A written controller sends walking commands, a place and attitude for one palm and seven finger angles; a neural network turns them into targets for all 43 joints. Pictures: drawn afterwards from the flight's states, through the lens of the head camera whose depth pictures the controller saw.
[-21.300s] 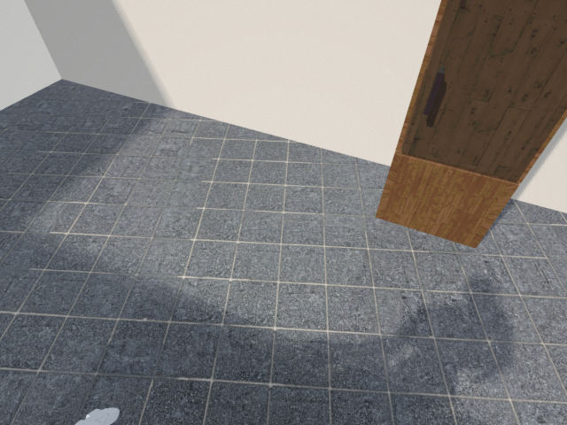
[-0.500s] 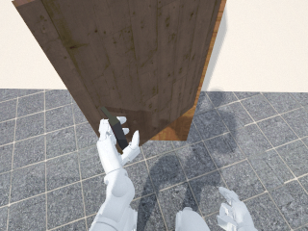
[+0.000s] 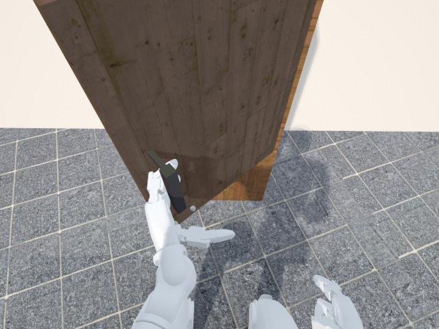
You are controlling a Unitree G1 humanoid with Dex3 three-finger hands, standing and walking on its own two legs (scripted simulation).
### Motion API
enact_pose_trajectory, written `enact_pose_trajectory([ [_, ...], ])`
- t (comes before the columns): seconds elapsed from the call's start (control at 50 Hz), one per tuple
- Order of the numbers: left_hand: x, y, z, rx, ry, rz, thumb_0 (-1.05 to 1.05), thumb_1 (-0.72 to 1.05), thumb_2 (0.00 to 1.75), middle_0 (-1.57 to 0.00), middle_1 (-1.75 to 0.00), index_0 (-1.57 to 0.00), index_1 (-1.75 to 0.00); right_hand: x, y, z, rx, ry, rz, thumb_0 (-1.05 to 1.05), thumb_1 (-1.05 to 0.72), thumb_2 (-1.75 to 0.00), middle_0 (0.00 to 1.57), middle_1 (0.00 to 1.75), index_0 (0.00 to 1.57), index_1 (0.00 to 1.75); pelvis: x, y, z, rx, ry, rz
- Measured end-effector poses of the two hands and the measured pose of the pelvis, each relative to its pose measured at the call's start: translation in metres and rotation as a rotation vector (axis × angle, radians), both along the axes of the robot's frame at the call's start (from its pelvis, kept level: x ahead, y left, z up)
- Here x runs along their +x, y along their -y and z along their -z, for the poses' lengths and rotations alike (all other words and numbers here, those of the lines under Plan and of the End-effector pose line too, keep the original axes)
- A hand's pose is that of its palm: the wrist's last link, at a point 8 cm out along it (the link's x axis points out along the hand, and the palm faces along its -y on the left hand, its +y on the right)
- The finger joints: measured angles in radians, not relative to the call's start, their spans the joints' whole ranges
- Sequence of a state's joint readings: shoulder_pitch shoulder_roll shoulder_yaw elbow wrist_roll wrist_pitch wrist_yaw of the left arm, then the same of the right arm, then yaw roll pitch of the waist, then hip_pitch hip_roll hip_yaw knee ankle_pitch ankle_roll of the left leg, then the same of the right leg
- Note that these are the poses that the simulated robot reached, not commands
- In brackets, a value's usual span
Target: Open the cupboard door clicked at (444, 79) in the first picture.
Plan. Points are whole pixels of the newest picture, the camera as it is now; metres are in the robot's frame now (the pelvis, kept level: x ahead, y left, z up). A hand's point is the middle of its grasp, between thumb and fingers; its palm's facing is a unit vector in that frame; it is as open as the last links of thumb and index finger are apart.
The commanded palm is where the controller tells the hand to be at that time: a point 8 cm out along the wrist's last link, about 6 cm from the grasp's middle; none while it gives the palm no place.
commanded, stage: open thumb and fingers to let go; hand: left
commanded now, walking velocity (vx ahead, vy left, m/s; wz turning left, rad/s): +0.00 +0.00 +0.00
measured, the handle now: (168, 183) +0.37 +0.11 +0.03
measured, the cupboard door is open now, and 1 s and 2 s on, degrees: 42 42 42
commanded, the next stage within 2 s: slide the hand sideways off the handle in 0.04 s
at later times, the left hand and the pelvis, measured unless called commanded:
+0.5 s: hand (182, 227) +0.29 +0.07 +0.03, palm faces -0.06 -0.99 +0.08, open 16.2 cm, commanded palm +0.26 +0.13 +0.02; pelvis -0.01 +0.03 +0.00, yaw -1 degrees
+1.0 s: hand (163, 255) +0.24 +0.10 +0.02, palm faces -0.04 -1.00 +0.01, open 16.3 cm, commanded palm +0.22 +0.17 +0.02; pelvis +0.00 +0.03 -0.01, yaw +0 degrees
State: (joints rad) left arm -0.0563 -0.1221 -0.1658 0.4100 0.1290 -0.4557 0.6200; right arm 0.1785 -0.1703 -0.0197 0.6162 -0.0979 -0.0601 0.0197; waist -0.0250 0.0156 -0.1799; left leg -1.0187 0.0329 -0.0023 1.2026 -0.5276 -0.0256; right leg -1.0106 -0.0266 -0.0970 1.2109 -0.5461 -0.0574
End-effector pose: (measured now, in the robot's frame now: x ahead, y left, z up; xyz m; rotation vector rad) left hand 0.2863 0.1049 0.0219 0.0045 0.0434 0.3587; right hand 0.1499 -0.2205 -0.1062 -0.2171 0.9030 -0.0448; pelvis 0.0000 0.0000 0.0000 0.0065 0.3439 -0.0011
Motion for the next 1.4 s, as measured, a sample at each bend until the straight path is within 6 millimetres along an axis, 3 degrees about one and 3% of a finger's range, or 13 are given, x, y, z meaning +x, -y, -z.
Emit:
enact_pose_trajectory([
  [0.18, -0.001, -0.003, 0.0, 0.012, 0.003, 0.029, -0.01, -0.5, 0.31, -0.34, -0.56, -0.33, -0.6, 0.006, -0.012, -0.001, 0.01, 0.026, -0.024, 0.01, -0.91, -0.89, 0.2, 0.3, 0.2, 0.3, -0.005, -0.005, 0.002, -0.005, 0.007, -0.004],
  [0.3, -0.002, -0.026, 0.003, 0.116, 0.049, 0.389, -0.01, -0.5, 0.3, -0.26, -0.43, -0.19, -0.45, 0.002, -0.009, 0.003, 0.001, 0.027, -0.008, 0.01, -0.91, -0.89, 0.2, 0.3, 0.21, 0.3, -0.009, -0.009, 0.009, -0.009, 0.013, -0.011],
  [0.36, -0.002, -0.03, 0.001, 0.044, 0.043, 0.476, -0.01, -0.5, 0.3, -0.22, -0.38, -0.16, -0.39, -0.002, -0.006, 0.002, -0.001, 0.031, 0.02, 0.01, -0.91, -0.89, 0.2, 0.3, 0.2, 0.3, -0.011, -0.014, 0.009, -0.019, 0.024, -0.01],
  [0.46, -0.012, -0.027, -0.004, -0.094, 0.026, 0.43, -0.01, -0.5, 0.3, -0.15, -0.33, -0.17, -0.35, -0.005, -0.009, -0.007, 0.0, 0.038, 0.038, 0.01, -0.91, -0.89, 0.2, 0.3, 0.2, 0.3, -0.007, -0.023, 0.004, -0.017, 0.022, 0.001],
  [0.58, -0.029, -0.025, -0.003, -0.05, 0.056, 0.416, -0.01, -0.5, 0.3, -0.12, -0.31, -0.17, -0.32, 0.002, -0.016, -0.011, 0.003, 0.057, 0.012, 0.01, -0.91, -0.89, 0.2, 0.3, 0.2, 0.3, -0.005, -0.027, 0.008, -0.012, 0.012, 0.009],
  [0.74, -0.043, -0.043, 0.004, -0.012, 0.026, 0.406, -0.01, -0.5, 0.3, -0.14, -0.3, -0.15, -0.31, 0.02, -0.03, -0.007, 0.023, 0.082, -0.015, 0.01, -0.91, -0.89, 0.2, 0.3, 0.2, 0.3, -0.005, -0.029, 0.014, -0.022, 0.008, 0.004],
  [0.9, -0.055, -0.051, -0.009, -0.027, 0.036, 0.385, -0.01, -0.5, 0.3, -0.15, -0.3, -0.15, -0.3, 0.032, -0.038, -0.011, 0.04, 0.112, -0.03, 0.01, -0.91, -0.89, 0.2, 0.3, 0.2, 0.3, 0.0, -0.029, 0.012, -0.024, 0.004, -0.002],
  [1.06, -0.068, -0.06, 0.004, -0.015, -0.032, 0.384, -0.01, -0.5, 0.3, -0.15, -0.3, -0.15, -0.3, 0.036, -0.028, -0.012, 0.016, 0.123, -0.021, 0.01, -0.91, -0.89, 0.2, 0.3, 0.21, 0.3, 0.004, -0.022, 0.015, -0.022, -0.001, -0.001],
  [1.2, -0.081, -0.083, -0.006, 0.006, 0.0, 0.331, -0.01, -0.5, 0.3, -0.15, -0.3, -0.15, -0.3, 0.038, -0.016, -0.011, -0.004, 0.135, -0.008, 0.01, -0.91, -0.89, 0.2, 0.3, 0.2, 0.3, 0.006, -0.016, 0.017, -0.025, -0.006, -0.006],
  [1.4, -0.094, -0.082, 0.003, -0.005, -0.045, 0.389, -0.01, -0.5, 0.3, -0.15, -0.3, -0.15, -0.3, 0.039, -0.006, -0.007, -0.019, 0.165, 0.015, 0.01, -0.91, -0.89, 0.2, 0.3, 0.2, 0.3, 0.003, -0.011, 0.024, -0.025, -0.011, -0.007],
])
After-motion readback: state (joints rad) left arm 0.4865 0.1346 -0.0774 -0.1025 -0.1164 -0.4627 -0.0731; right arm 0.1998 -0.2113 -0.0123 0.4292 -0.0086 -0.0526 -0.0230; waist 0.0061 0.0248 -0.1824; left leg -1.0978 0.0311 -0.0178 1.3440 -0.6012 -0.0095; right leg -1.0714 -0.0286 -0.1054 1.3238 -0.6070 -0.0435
